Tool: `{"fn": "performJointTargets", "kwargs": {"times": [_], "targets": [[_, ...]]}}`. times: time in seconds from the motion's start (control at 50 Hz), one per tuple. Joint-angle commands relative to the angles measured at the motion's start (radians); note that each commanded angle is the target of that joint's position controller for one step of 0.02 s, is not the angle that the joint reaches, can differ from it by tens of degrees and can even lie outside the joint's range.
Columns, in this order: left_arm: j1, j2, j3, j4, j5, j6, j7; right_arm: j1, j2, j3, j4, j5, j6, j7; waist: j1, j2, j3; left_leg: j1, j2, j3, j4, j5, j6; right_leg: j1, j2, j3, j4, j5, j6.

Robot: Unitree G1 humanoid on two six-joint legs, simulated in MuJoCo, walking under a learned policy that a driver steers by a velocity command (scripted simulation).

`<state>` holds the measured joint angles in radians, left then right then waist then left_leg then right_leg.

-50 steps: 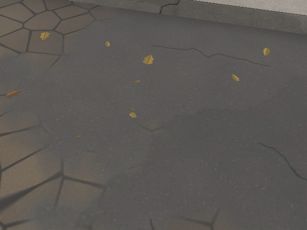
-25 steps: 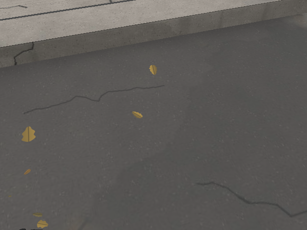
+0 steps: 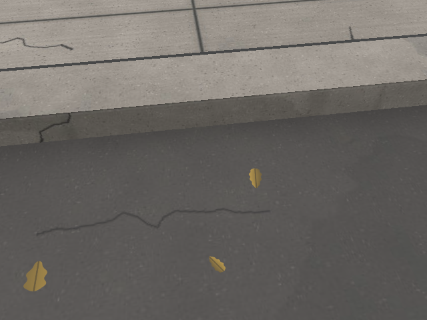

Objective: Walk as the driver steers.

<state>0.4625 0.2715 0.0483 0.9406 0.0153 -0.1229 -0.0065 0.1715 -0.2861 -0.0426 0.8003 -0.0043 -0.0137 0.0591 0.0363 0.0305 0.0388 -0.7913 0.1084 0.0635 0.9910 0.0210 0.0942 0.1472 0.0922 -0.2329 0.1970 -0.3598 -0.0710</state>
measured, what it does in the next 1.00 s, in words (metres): walks ahead, turning left: left foot, then right foot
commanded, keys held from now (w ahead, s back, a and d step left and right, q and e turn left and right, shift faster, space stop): w+q+shift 0.10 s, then shift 0.90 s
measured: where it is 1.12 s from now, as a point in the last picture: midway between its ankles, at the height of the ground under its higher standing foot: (212, 301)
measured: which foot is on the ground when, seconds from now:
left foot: up 0.00-0.12, down 0.14-0.56, up 0.58-0.84, down 0.86-1.00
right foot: down 0.00-0.14, up 0.16-0.52, down 0.54-1.00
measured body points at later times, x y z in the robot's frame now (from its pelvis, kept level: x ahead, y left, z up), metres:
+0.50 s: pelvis +0.39 +0.02 +0.00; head +0.42 +0.04 +0.45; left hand +0.53 +0.30 -0.09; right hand +0.52 -0.23 -0.12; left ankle +0.29 +0.04 -0.73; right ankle +0.60 -0.07 -0.70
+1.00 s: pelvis +0.51 +0.04 +0.00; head +0.52 +0.05 +0.45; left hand +0.56 +0.31 -0.12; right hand +0.66 -0.18 -0.13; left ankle +0.47 +0.17 -0.73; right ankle +0.61 -0.04 -0.73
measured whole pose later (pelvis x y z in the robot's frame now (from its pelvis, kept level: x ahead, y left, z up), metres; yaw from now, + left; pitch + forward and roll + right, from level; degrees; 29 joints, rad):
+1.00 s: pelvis +0.51 +0.04 +0.00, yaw +17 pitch +1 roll -1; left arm 0.16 0.22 0.03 0.84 0.01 -0.02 0.02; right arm 0.26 -0.22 -0.03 0.88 -0.02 0.00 -0.04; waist 0.01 -0.02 0.00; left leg -0.28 0.02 -0.04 0.59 -0.32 -0.02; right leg -0.37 0.02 -0.01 0.52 -0.16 -0.02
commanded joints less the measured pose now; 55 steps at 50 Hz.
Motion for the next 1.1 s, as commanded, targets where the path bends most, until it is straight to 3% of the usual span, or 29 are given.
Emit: {"fn": "performJointTargets", "kwargs": {"times": [0.02, 0.06, 0.1, 0.12, 0.14, 0.16, 0.18, 0.2, 0.22, 0.24, 0.28, 0.34, 0.38, 0.46, 0.52, 0.54, 0.56, 0.58, 0.6, 0.62, 0.64, 0.66, 0.7, 0.78, 0.84, 0.86, 0.88, 0.96, 1.1], "targets": [[-0.088, 0.087, -0.002, -0.072, -0.006, -0.023, 0.020, -0.093, 0.002, 0.021, -0.089, -0.004, -0.015, 0.019, -0.052, -0.065, 0.090, 0.193, -0.079, 0.126, -0.207, 0.111, 0.039, -0.191, -0.217, -0.054, -0.061, 1.045, 0.081], [-0.086, 0.151, 0.009, -0.080, -0.004, -0.011, 0.049, -0.033, -0.041, 0.013, -0.077, -0.008, -0.009, 0.021, -0.104, -0.115, 0.017, 0.319, -0.148, 0.167, -0.266, 0.096, 0.066, -0.097, -0.263, -0.061, 0.074, 1.394, 0.095], [-0.163, 0.214, 0.028, -0.113, 0.010, 0.021, 0.070, 0.230, -0.124, -0.019, -0.009, -0.008, 0.004, 0.010, -0.252, -0.158, -0.112, 0.588, -0.207, 0.149, -0.250, -0.028, 0.103, -0.104, -0.307, -0.037, 0.391, 1.591, 0.093], [-0.229, 0.220, 0.033, -0.135, 0.017, 0.036, 0.068, 0.457, -0.168, -0.045, 0.062, -0.021, 0.004, -0.006, -0.351, -0.125, -0.171, 0.795, -0.197, 0.062, -0.305, -0.068, 0.149, -0.211, -0.309, -0.001, 0.701, 1.485, 0.077], [-0.259, 0.182, 0.032, -0.126, 0.007, 0.045, 0.045, 0.514, -0.184, -0.064, 0.092, -0.011, -0.004, -0.031, -0.366, 0.026, -0.136, 0.902, -0.139, -0.043, -0.469, 0.010, 0.199, -0.361, -0.150, -0.015, 1.155, 0.691, 0.067], [-0.215, 0.022, -0.012, -0.190, 0.025, 0.024, 0.031, 0.401, -0.254, -0.075, 0.087, -0.015, -0.005, -0.042, -0.180, 0.251, -0.066, 1.013, -0.003, -0.258, -0.305, 0.587, 0.211, -0.741, -0.008, 0.079, 1.506, -0.189, 0.076], [-0.079, 0.022, -0.028, -0.251, -0.007, 0.009, 0.028, 0.347, -0.301, -0.085, 0.037, -0.028, -0.012, -0.044, -0.103, 0.186, -0.329, 1.172, 0.184, -0.622, -0.472, 0.550, 0.388, -0.871, -0.025, 0.291, 1.582, -0.153, 0.067], [-0.110, 0.073, -0.031, -0.235, 0.002, 0.000, 0.030, 0.264, -0.231, -0.078, -0.005, -0.022, -0.012, -0.051, -0.094, -0.004, -0.254, 1.046, 0.202, -0.685, -0.612, 0.294, 0.368, -0.903, -0.074, 0.309, 1.504, -0.064, 0.060], [-0.132, 0.098, -0.025, -0.224, 0.005, 0.004, 0.030, 0.183, -0.164, -0.058, -0.011, -0.017, -0.011, -0.058, -0.037, -0.109, -0.076, 0.827, 0.183, -0.593, -0.664, 0.242, 0.322, -0.883, -0.120, 0.284, 1.406, -0.008, 0.064], [-0.179, 0.149, 0.008, -0.234, -0.069, -0.007, 0.026, 0.077, -0.051, -0.021, -0.074, 0.011, -0.057, -0.029, -0.022, -0.165, -0.063, 0.685, 0.162, -0.585, -0.718, 0.176, 0.292, -0.815, -0.133, 0.342, 1.375, -0.044, 0.064], [-0.159, 0.145, 0.018, -0.234, -0.052, 0.024, 0.033, 0.016, -0.100, -0.025, -0.074, 0.015, -0.091, -0.021, 0.039, -0.124, -0.010, 0.488, 0.089, -0.413, -0.723, 0.312, 0.227, -0.707, -0.203, 0.337, 1.179, 0.002, 0.089], [-0.290, 0.052, -0.002, -0.281, -0.007, 0.034, 0.043, 0.074, -0.123, -0.031, -0.038, 0.014, -0.095, -0.055, -0.002, -0.071, -0.005, 0.406, -0.063, -0.187, -0.693, 0.623, 0.133, -0.632, -0.161, 0.231, 0.818, 0.136, 0.118], [-0.342, 0.011, -0.016, -0.286, -0.008, 0.033, 0.036, 0.122, -0.121, -0.034, -0.030, 0.023, -0.073, -0.085, -0.055, -0.020, -0.081, 0.519, -0.116, -0.116, -0.648, 0.609, 0.068, -0.616, -0.117, 0.205, 0.578, 0.329, 0.126], [-0.464, 0.038, -0.011, -0.312, -0.015, 0.014, -0.005, 0.200, -0.102, -0.031, -0.012, 0.021, -0.024, -0.114, -0.131, 0.044, -0.129, 0.707, -0.062, -0.167, -0.585, 0.427, 0.022, -0.627, -0.075, 0.209, 0.335, 0.543, 0.116], [-0.366, 0.094, 0.014, -0.278, 0.006, -0.010, -0.022, 0.139, -0.088, -0.030, -0.029, 0.002, -0.019, -0.110, -0.054, 0.064, -0.138, 0.745, -0.031, -0.214, -0.433, 0.470, 0.011, -0.535, -0.053, 0.205, 0.246, 0.526, 0.047], [-0.257, 0.107, 0.021, -0.240, 0.017, -0.021, -0.019, 0.097, -0.084, -0.028, -0.043, -0.001, -0.021, -0.104, 0.005, 0.061, -0.178, 0.726, -0.063, -0.193, -0.313, 0.473, -0.016, -0.407, -0.075, 0.215, 0.191, 0.697, 0.015], [-0.172, 0.167, 0.029, -0.229, 0.042, -0.026, -0.011, 0.131, -0.051, -0.019, -0.065, -0.018, -0.030, -0.095, 0.010, -0.056, -0.297, 0.531, -0.135, -0.194, -0.055, 0.141, -0.067, -0.106, -0.254, 0.391, 0.315, 1.153, -0.099], [-0.136, 0.119, 0.012, -0.219, 0.053, -0.011, -0.011, 0.296, -0.002, -0.002, -0.024, -0.001, -0.035, -0.079, -0.016, -0.257, -0.455, 0.305, -0.234, -0.221, 0.244, -0.700, -0.141, 0.140, -0.519, 0.692, 0.351, 1.406, -0.328], [-0.131, 0.098, 0.015, -0.222, 0.021, 0.007, -0.009, 0.287, -0.093, -0.017, -0.004, 0.024, -0.028, -0.061, 0.017, -0.172, -0.506, 0.268, -0.210, -0.301, 0.311, -0.737, -0.128, 0.120, -0.509, 0.775, 0.298, 1.129, -0.337], [-0.225, 0.099, 0.016, -0.237, -0.003, 0.022, -0.001, 0.182, -0.124, -0.029, -0.027, 0.040, -0.011, -0.061, 0.007, -0.104, -0.368, 0.201, -0.166, -0.277, 0.340, -0.670, -0.138, 0.002, -0.473, 0.721, 0.254, 0.829, -0.291], [-0.301, 0.068, 0.002, -0.249, -0.010, 0.039, 0.006, 0.105, -0.118, -0.029, -0.041, 0.027, 0.012, -0.069, -0.009, -0.032, -0.250, 0.197, -0.131, -0.216, 0.296, -0.619, -0.145, -0.169, -0.420, 0.649, 0.194, 0.605, -0.241], [-0.357, 0.053, -0.008, -0.255, -0.005, 0.053, 0.010, 0.083, -0.102, -0.030, -0.044, 0.015, 0.035, -0.080, -0.040, -0.025, -0.170, 0.241, -0.103, -0.193, 0.226, -0.581, -0.151, -0.331, -0.385, 0.608, 0.138, 0.427, -0.206], [-0.416, 0.070, -0.001, -0.248, 0.011, 0.079, 0.007, 0.133, -0.044, -0.018, -0.028, 0.008, 0.061, -0.091, -0.088, -0.124, -0.099, 0.412, -0.096, -0.112, -0.001, -0.544, -0.158, -0.561, -0.265, 0.467, 0.067, 0.280, -0.137], [-0.364, 0.074, 0.008, -0.212, 0.003, 0.086, 0.014, 0.147, -0.027, -0.010, 0.005, 0.002, 0.051, -0.101, -0.066, -0.157, -0.193, 0.545, -0.083, -0.095, -0.259, -0.378, -0.146, -0.507, -0.266, 0.428, 0.083, 0.227, -0.145], [-0.354, 0.059, 0.001, -0.192, -0.009, 0.096, 0.021, 0.122, -0.036, -0.015, 0.013, -0.017, 0.048, -0.098, -0.076, -0.142, -0.150, 0.645, -0.095, -0.070, -0.447, -0.243, -0.095, -0.579, -0.232, 0.415, 0.079, -0.109, -0.068], [-0.335, 0.040, -0.006, -0.180, -0.004, 0.093, 0.020, 0.100, -0.056, -0.016, -0.002, -0.032, 0.045, -0.100, -0.070, -0.116, -0.117, 0.647, -0.047, -0.125, -0.491, -0.236, -0.069, -0.611, -0.211, 0.404, 0.093, -0.188, -0.019], [-0.315, 0.051, 0.000, -0.182, -0.001, 0.093, 0.018, 0.072, -0.113, -0.030, -0.006, -0.030, 0.043, -0.104, -0.028, -0.031, -0.064, 0.546, -0.017, -0.168, -0.517, -0.382, -0.033, -0.600, -0.155, 0.347, 0.117, -0.185, 0.021], [-0.315, 0.030, 0.004, -0.158, -0.001, 0.094, 0.029, 0.034, -0.032, -0.013, 0.014, -0.018, -0.006, -0.096, -0.008, 0.062, -0.035, 0.354, -0.033, -0.170, -0.599, -0.484, -0.061, -0.384, -0.119, 0.280, 0.255, 0.077, 0.031], [-0.321, 0.030, 0.010, -0.108, -0.009, 0.097, 0.025, 0.101, -0.036, -0.016, 0.055, -0.003, -0.026, -0.096, -0.033, -0.009, -0.078, 0.461, -0.048, -0.145, -0.533, -0.220, -0.066, -0.353, -0.126, 0.281, 0.304, 0.325, 0.017]]}}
